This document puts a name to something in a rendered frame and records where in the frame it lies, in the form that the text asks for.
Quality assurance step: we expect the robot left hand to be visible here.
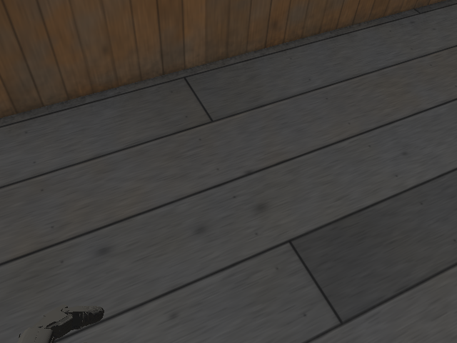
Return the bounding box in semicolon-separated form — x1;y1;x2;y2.
17;304;104;343

